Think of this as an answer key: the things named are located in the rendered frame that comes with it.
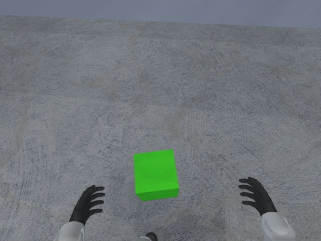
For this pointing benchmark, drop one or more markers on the left robot hand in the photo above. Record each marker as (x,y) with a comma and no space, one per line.
(82,210)

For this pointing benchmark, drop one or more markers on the left robot forearm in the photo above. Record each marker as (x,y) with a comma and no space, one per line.
(71,231)

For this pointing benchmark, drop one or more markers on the carton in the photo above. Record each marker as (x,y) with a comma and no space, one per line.
(155,175)

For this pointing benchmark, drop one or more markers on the right robot hand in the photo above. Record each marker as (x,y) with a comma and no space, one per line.
(263,202)

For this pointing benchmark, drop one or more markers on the right robot forearm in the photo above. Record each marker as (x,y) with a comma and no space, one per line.
(276,228)

